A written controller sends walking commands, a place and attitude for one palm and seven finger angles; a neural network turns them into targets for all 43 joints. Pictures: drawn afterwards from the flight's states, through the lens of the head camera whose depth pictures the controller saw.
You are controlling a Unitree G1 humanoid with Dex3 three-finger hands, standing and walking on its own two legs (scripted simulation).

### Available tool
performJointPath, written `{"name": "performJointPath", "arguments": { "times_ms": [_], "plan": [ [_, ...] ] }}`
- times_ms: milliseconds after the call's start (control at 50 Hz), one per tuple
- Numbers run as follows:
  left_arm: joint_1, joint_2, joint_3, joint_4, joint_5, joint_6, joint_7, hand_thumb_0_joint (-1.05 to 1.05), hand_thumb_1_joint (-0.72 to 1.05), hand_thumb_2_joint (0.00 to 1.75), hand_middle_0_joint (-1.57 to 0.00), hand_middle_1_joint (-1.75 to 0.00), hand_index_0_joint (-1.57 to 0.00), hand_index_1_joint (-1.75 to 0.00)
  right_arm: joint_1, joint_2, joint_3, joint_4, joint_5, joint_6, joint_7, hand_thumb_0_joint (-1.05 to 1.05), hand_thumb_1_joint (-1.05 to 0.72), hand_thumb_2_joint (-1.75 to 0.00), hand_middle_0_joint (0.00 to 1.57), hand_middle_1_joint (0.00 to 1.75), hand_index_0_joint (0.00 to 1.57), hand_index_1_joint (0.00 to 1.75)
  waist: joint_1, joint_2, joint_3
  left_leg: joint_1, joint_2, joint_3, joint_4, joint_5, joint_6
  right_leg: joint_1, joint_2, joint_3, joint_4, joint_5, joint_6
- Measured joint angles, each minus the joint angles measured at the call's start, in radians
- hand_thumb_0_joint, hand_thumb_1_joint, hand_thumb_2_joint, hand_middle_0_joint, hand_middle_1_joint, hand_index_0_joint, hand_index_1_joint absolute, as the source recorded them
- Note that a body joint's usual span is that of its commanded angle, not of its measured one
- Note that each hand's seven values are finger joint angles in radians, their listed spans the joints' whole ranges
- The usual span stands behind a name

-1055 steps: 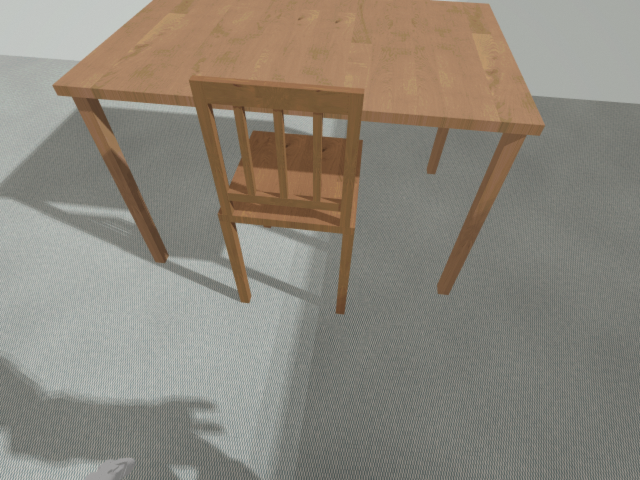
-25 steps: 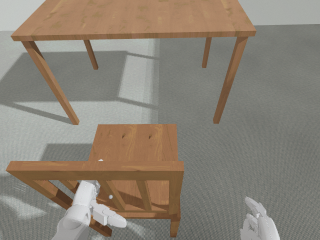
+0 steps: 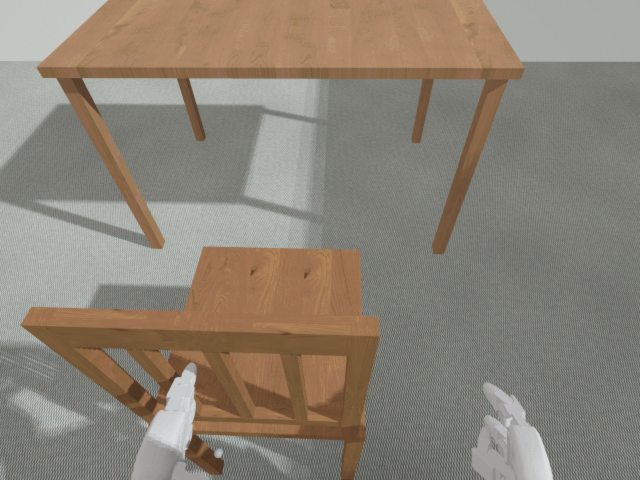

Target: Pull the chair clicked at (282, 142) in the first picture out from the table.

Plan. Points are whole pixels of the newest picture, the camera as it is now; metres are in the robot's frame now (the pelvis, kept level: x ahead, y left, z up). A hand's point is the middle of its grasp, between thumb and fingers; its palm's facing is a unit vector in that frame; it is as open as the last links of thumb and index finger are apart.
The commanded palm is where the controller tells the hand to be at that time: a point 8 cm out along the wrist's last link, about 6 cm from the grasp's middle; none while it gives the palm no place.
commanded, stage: draw the fingers out of the gap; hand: left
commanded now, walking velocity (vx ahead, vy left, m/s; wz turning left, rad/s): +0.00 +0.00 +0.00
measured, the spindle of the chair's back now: (233, 383) +0.26 +0.14 -0.05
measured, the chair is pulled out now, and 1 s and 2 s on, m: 0.63 0.63 0.63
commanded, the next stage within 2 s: draw the hand back to the body in 0.30 s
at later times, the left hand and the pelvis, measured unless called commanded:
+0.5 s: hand out of the picture +0.12 +0.13 +0.00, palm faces +0.07 -0.99 -0.09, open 17.5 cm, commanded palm +0.09 +0.19 +0.02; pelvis -0.01 +0.00 -0.01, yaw +0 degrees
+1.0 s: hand (109, 456) +0.14 +0.20 +0.09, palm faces +0.14 -0.95 -0.27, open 16.9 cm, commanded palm +0.10 +0.25 +0.11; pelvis -0.02 +0.00 +0.00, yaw +0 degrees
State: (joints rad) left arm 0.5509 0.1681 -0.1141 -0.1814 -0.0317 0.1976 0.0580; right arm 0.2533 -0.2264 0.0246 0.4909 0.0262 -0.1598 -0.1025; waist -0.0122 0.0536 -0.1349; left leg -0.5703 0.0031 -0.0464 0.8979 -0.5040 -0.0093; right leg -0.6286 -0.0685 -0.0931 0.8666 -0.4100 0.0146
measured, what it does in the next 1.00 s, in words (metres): stands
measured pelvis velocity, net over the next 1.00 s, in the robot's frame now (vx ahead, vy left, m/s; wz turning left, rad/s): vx -0.02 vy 0.00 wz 0.00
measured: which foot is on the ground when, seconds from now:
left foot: down 0.00-1.00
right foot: down 0.00-1.00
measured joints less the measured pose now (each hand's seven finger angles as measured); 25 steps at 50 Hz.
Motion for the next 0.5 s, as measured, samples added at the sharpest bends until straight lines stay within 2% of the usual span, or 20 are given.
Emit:
{"name": "performJointPath", "arguments": {
  "times_ms": [240, 440, 460, 500],
  "plan": [
    [0.120, -0.011, -0.031, -0.087, 0.014, 0.009, -0.003, -0.01, -0.54, 0.20, -0.01, 0.00, 0.00, 0.00, 0.001, 0.012, -0.005, -0.024, 0.003, 0.003, -0.008, 0.02, -0.90, -0.90, 0.20, 0.30, 0.20, 0.30, 0.004, 0.006, -0.017, -0.022, 0.001, 0.000, 0.036, -0.014, -0.001, -0.023, 0.000, 0.002, 0.036, -0.013, -0.002],
    [0.234, 0.005, -0.015, -0.145, 0.013, -0.022, -0.020, -0.01, -0.54, 0.20, 0.00, 0.00, 0.00, 0.00, 0.005, 0.018, -0.020, -0.031, 0.010, 0.003, -0.019, 0.02, -0.90, -0.90, 0.20, 0.30, 0.20, 0.30, 0.011, 0.003, -0.028, -0.054, 0.007, -0.009, 0.075, -0.030, -0.004, -0.049, 0.005, -0.007, 0.065, -0.025, -0.006],
    [0.244, 0.003, -0.007, -0.150, -0.011, -0.042, -0.023, -0.01, -0.54, 0.20, 0.00, 0.00, 0.00, 0.00, 0.005, 0.019, -0.022, -0.030, 0.010, -0.002, -0.020, 0.02, -0.90, -0.90, 0.20, 0.30, 0.20, 0.30, 0.012, 0.003, -0.029, -0.061, 0.008, -0.011, 0.080, -0.032, -0.005, -0.054, 0.006, -0.008, 0.069, -0.026, -0.007],
    [0.255, -0.002, 0.012, -0.160, -0.053, -0.120, -0.029, -0.01, -0.54, 0.20, 0.00, 0.00, -0.01, 0.00, 0.004, 0.021, -0.027, -0.022, 0.011, -0.023, -0.022, 0.02, -0.90, -0.90, 0.20, 0.30, 0.20, 0.30, 0.017, -0.002, -0.028, -0.079, 0.009, -0.014, 0.098, -0.037, -0.007, -0.071, 0.007, -0.011, 0.082, -0.029, -0.008]
  ]
}}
